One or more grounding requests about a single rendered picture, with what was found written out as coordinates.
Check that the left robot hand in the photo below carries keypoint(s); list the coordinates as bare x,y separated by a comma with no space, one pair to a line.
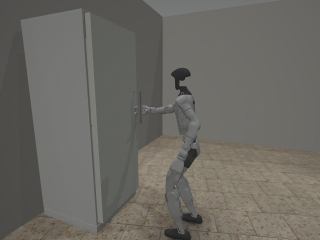
177,166

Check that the left robot forearm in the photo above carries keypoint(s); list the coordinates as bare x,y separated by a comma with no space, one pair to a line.
191,136

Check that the fridge door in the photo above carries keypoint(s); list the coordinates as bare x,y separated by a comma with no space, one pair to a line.
111,54

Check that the right robot forearm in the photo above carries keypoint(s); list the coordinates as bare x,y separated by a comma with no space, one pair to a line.
159,110

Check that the robot left shin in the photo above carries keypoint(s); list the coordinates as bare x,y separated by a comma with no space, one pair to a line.
175,208

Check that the handle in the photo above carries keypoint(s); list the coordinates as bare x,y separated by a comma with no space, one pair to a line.
139,107

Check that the right robot hand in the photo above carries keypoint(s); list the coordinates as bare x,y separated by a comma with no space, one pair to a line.
145,110

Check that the robot left upper arm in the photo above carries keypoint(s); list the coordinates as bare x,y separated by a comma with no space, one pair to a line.
184,104

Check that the robot right upper arm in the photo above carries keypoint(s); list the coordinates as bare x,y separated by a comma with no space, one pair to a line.
170,108

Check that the robot right foot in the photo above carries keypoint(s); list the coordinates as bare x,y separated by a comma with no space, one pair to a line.
188,218

